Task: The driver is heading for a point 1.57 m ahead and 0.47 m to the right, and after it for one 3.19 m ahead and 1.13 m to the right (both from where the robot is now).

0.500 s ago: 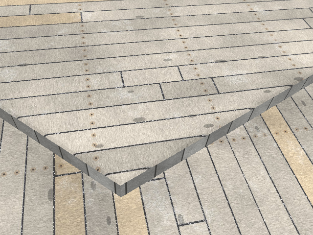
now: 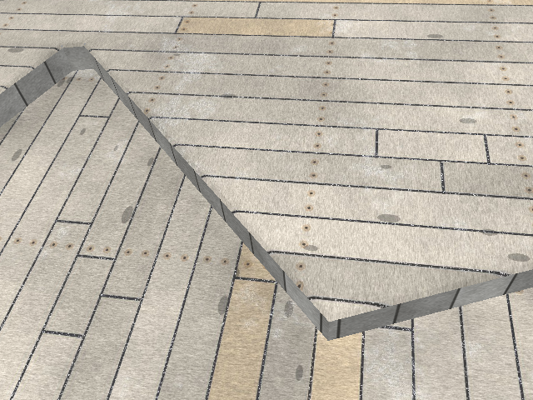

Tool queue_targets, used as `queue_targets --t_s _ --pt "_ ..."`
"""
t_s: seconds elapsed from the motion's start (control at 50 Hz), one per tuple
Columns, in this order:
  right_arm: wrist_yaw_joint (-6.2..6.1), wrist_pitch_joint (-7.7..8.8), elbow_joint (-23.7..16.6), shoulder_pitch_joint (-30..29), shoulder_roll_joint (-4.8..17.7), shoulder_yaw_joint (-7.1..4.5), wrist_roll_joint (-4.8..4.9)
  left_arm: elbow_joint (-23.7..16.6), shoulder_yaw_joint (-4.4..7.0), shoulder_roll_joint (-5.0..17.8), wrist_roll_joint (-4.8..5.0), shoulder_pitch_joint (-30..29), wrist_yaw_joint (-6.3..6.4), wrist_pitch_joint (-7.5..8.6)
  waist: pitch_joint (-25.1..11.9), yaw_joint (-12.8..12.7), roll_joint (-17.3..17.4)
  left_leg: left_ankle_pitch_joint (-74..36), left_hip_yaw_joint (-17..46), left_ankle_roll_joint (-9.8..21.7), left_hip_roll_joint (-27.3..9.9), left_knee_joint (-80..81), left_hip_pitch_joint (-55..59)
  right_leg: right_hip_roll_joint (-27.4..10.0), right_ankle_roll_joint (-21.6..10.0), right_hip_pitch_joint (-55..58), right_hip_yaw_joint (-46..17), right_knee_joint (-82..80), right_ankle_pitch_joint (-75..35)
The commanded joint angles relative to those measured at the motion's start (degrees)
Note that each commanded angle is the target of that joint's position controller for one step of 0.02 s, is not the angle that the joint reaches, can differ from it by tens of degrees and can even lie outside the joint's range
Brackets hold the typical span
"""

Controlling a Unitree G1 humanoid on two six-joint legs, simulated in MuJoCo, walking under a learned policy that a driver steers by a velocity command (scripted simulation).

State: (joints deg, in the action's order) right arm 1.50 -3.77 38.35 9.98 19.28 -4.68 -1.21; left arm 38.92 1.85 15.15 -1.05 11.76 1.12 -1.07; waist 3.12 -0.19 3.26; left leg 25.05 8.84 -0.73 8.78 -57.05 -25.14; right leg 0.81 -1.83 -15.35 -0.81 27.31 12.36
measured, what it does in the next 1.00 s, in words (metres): steps on the spot: left foot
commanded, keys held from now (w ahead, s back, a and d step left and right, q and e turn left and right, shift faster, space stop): shift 0.72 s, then w+shift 0.28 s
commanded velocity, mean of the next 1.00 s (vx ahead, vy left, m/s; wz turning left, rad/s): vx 0.12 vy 0.00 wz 0.08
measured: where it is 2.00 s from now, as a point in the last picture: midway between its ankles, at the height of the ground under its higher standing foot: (291, 266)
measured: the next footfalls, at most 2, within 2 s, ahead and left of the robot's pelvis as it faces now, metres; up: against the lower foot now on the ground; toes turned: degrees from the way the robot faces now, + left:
left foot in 0.22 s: +0.01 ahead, +0.11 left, +0.00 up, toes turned -3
right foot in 1.02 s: +0.15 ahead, -0.12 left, +0.00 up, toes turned -2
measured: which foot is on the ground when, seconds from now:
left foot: up 0.00-0.20, down 0.22-1.00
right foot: down 0.00-0.78, up 0.80-1.00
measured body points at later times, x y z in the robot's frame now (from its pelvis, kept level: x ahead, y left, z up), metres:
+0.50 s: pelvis +0.00 +0.02 +0.00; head +0.00 +0.03 +0.45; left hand +0.06 +0.28 -0.13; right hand +0.13 -0.22 -0.12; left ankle -0.03 +0.11 -0.74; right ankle +0.02 -0.10 -0.74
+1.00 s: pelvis +0.07 -0.01 +0.00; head +0.07 -0.03 +0.45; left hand +0.16 +0.27 -0.11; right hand +0.05 -0.29 -0.15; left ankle -0.03 +0.11 -0.74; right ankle +0.10 -0.12 -0.73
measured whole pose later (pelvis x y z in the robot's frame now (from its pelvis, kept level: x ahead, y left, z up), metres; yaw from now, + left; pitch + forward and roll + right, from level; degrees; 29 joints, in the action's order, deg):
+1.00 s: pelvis +0.07 -0.01 +0.00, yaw +2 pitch +1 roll +1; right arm -0.3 2.7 60.5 21.6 16.5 -3.2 -0.6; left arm 54.5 3.2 15.6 -0.9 9.9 -2.2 2.2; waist -1.3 1.1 1.6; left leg 18.3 4.3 2.1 1.2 -17.6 -0.5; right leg -2.0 -2.8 -19.1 3.9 32.5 17.6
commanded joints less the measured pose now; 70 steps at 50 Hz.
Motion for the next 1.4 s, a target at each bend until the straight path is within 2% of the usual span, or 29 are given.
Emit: queue_targets --t_s 0.02,0.14,0.18,0.2,0.22,0.24,0.26,0.28,0.34,0.5,0.72,0.74,0.78,0.8,0.82,0.88,0.92,0.96,1.0,1.02,1.04,1.06,1.08,1.1,1.16,1.28,1.3,1.34,1.4 --pt "0.26 0.20 -1.36 3.14 4.21 -0.92 0.43 -3.20 2.00 7.53 0.23 -2.53 0.25 1.02 -5.10 0.95 -11.81 0.21 -1.76 -1.70 -1.04 -2.90 -1.57 -11.35 -8.63 7.80 -10.21 -8.33 -21.52" --pt "-0.73 -0.24 -0.30 0.29 1.33 1.25 1.30 0.09 2.49 8.76 -0.06 0.93 -0.54 0.18 -6.07 -1.86 -15.71 2.29 -7.46 -0.60 -3.74 22.20 9.15 -11.73 -8.98 10.52 -9.53 -6.31 -21.01" --pt "-1.42 0.42 1.92 3.47 0.33 1.81 0.94 1.26 2.45 8.81 0.59 0.71 -0.74 -0.35 -5.67 0.65 -13.86 -10.13 -9.29 0.75 -3.96 37.91 16.97 -10.53 -6.90 7.59 -7.97 -3.06 -24.16" --pt "-1.75 1.06 2.34 3.25 1.45 1.90 0.29 1.80 2.35 8.19 0.57 2.02 -0.74 -0.16 -6.11 0.23 -11.68 -16.81 -5.66 1.84 -6.28 41.74 22.03 -10.20 -4.29 3.97 -7.94 -2.29 -21.70" --pt "-1.99 1.88 1.89 2.99 4.45 1.76 -0.59 1.18 1.85 6.19 0.49 2.86 -1.09 0.24 -7.85 -0.80 -4.68 -17.48 3.72 3.64 -14.63 43.46 26.31 -8.03 -1.35 -0.37 -5.64 1.11 -14.02" --pt "-1.88 2.24 1.52 -1.82 6.74 1.56 -0.30 0.39 0.74 2.97 0.94 2.22 -1.20 0.37 -4.65 -3.36 4.56 -25.85 9.52 7.03 -21.02 41.13 17.57 -2.08 0.83 0.01 -1.05 -2.70 1.09" --pt "-1.60 2.73 1.71 -3.22 3.00 2.44 0.07 1.88 0.74 4.04 0.36 0.86 -0.93 -0.03 -4.08 -2.16 3.60 -22.88 7.64 7.60 -20.12 39.73 13.09 -3.07 1.24 6.43 -1.35 -4.44 2.48" --pt "-1.55 3.09 1.97 -3.74 1.65 3.00 0.08 2.45 1.02 4.89 0.22 -0.43 -1.01 -0.03 -3.20 -1.81 3.28 -18.67 5.91 6.03 -17.28 39.75 12.67 -2.78 1.32 7.11 -1.69 -5.12 -0.92" --pt "-2.56 3.77 4.80 -0.49 2.52 3.12 0.44 4.51 1.39 6.02 0.09 0.12 -1.28 0.62 -2.78 -0.85 3.84 -19.60 3.43 4.08 -14.00 39.75 13.77 -4.17 1.04 8.33 -2.57 -5.64 -8.00" --pt "-2.95 4.10 9.95 0.73 1.65 3.67 0.58 11.26 0.91 4.67 0.41 1.12 -0.64 0.81 -1.18 -0.83 -1.75 -17.71 2.49 4.48 -13.22 40.40 13.53 -5.00 1.38 8.81 -3.12 -7.36 -8.33" --pt "-3.48 4.43 17.32 2.52 1.02 4.08 0.75 18.80 0.47 4.18 0.50 1.27 0.11 0.76 -1.53 -0.82 -3.14 -20.19 1.38 4.63 -12.70 40.80 14.44 -5.86 0.83 10.17 -3.44 -7.70 -9.31" --pt "-3.48 4.18 18.17 4.43 2.18 3.58 0.74 19.35 0.61 4.34 0.39 2.12 0.05 0.64 -4.03 -0.31 -1.89 -6.19 1.62 5.88 -11.62 41.57 15.43 -3.52 0.25 10.15 -1.23 -4.97 1.70" --pt "-2.92 3.17 18.80 8.20 6.41 1.76 0.03 17.53 1.23 5.63 -0.68 -1.59 -0.84 0.05 1.94 2.33 3.33 26.17 11.07 10.93 -15.58 47.06 14.30 0.40 -0.66 -3.31 2.14 4.25 21.10" --pt "-2.67 3.15 19.10 9.80 7.54 1.15 0.26 15.00 0.91 4.40 -0.67 -6.56 -1.45 0.10 7.21 4.00 6.86 32.05 18.54 14.05 -21.26 52.28 14.41 0.74 -0.71 -11.80 4.36 10.28 17.29" --pt "-2.57 3.67 19.14 10.03 6.12 1.19 0.12 12.83 0.85 4.10 -0.55 -10.44 -1.71 0.64 10.38 4.98 7.26 26.74 22.96 16.14 -25.50 54.64 15.32 -2.06 -0.90 -17.82 2.71 16.81 12.81" --pt "-2.44 6.24 18.52 7.85 5.22 0.61 0.04 12.94 1.79 5.28 -0.44 -7.18 -3.06 3.19 3.56 1.51 1.67 9.67 16.19 14.84 -24.09 52.76 25.13 -5.16 -0.76 -22.18 0.21 19.15 7.78" --pt "-2.26 7.49 17.95 5.58 5.25 0.32 0.60 12.75 1.85 4.38 -0.10 -6.10 -3.72 3.91 1.14 0.04 3.48 6.05 9.38 12.98 -20.64 52.44 20.67 -4.12 -0.71 -12.78 2.05 12.89 6.28" --pt "-1.91 7.93 17.77 4.12 5.81 0.00 0.75 12.74 1.86 3.55 0.37 -3.72 -3.80 3.72 2.59 -1.67 5.48 7.30 5.85 12.42 -19.56 51.30 11.11 -2.93 -1.07 -0.99 4.87 5.62 6.43" --pt "-1.57 7.97 17.34 2.59 5.52 -0.10 0.70 16.12 2.64 4.34 0.21 6.49 -2.85 3.94 2.06 -6.38 -0.86 6.88 2.74 12.05 -17.14 42.76 -0.71 0.67 -1.12 16.53 9.20 0.30 3.92" --pt "-1.35 8.46 16.52 1.47 3.90 0.48 -0.25 19.10 3.76 7.09 -0.02 16.66 -1.88 4.79 -1.32 -11.00 -7.99 0.19 -1.25 10.92 -13.41 27.83 -8.47 -1.78 -2.09 29.12 4.06 -2.15 9.29" --pt "-0.86 9.36 12.31 -1.13 -3.39 2.52 0.23 20.41 5.24 14.66 -1.45 25.28 -1.12 5.67 -6.06 -13.23 -27.27 2.19 -10.42 7.42 -5.31 2.11 -19.32 -19.66 -6.59 34.56 -26.32 -17.50 36.61" --pt "-0.62 9.45 11.19 -3.20 -1.16 1.98 -0.36 19.92 3.80 10.16 -1.60 19.55 -1.57 5.56 -2.23 -8.34 -17.34 -0.81 -3.17 8.53 -4.85 -8.97 -25.64 -23.43 -8.80 26.95 -41.67 -22.42 43.97" --pt "-0.08 9.42 11.02 -3.21 0.33 1.64 -0.40 17.50 3.55 9.52 -1.00 12.20 -1.80 5.61 0.99 -4.38 -10.41 -7.39 -1.99 8.98 -9.76 -12.84 -27.89 -22.87 -8.70 22.56 -35.29 -19.92 39.47" --pt "0.70 9.49 12.18 -1.14 1.26 1.56 -0.60 16.28 3.12 7.73 -0.46 8.76 -2.16 6.15 -0.17 -2.26 -6.24 -12.43 -2.62 8.15 -12.50 -11.78 -24.32 -19.75 -8.02 19.38 -28.47 -19.47 32.31" --pt "2.06 7.98 12.61 -0.42 0.12 1.87 -2.06 17.38 1.92 5.13 0.04 9.37 -1.90 7.40 0.74 0.12 -7.26 -16.58 -6.17 4.73 -15.35 -9.33 -19.76 -14.49 -6.87 13.46 -17.47 -23.44 21.49" --pt "2.18 6.72 6.96 -15.24 -1.14 2.79 -1.16 20.00 0.94 2.46 0.70 17.82 -2.07 8.56 6.56 -3.03 -3.80 -24.40 -13.01 2.56 -14.03 2.09 -24.29 -9.25 -7.19 13.45 -4.40 -26.62 -3.97" --pt "2.32 7.00 5.30 -17.52 -2.51 3.48 -0.74 19.57 1.08 3.73 0.43 17.14 -1.89 8.75 7.02 -2.87 -6.80 -26.14 -13.23 2.56 -14.03 8.54 -21.32 -10.03 -7.58 11.73 -4.29 -27.69 -6.46" --pt "2.36 7.19 3.57 -21.42 -2.95 4.02 -0.50 19.97 0.88 3.64 0.52 17.58 -1.39 9.14 7.89 -3.16 -6.04 -28.95 -15.71 3.80 -12.58 16.83 -15.92 -10.31 -7.16 12.44 -1.77 -30.52 -18.70" --pt "1.42 7.51 2.79 -20.44 -2.11 3.98 -0.17 20.10 1.01 6.06 0.62 16.77 -1.21 9.19 4.02 -1.01 -7.66 -27.14 -18.13 7.07 -8.20 23.82 -6.73 -11.25 -5.78 19.88 2.67 -24.96 -50.63"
